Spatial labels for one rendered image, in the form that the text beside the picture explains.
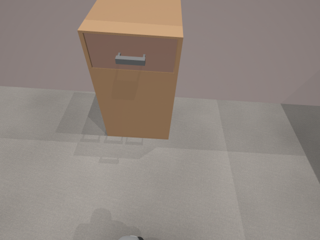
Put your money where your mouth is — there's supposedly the drawer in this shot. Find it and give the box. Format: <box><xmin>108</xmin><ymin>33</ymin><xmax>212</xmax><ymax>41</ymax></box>
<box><xmin>84</xmin><ymin>33</ymin><xmax>178</xmax><ymax>73</ymax></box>

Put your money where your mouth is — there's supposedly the handle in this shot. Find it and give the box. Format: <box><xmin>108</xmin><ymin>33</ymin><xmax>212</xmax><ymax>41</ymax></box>
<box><xmin>115</xmin><ymin>52</ymin><xmax>146</xmax><ymax>66</ymax></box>

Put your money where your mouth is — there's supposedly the cabinet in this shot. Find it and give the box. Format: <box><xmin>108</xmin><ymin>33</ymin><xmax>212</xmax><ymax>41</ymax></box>
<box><xmin>77</xmin><ymin>0</ymin><xmax>184</xmax><ymax>140</ymax></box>

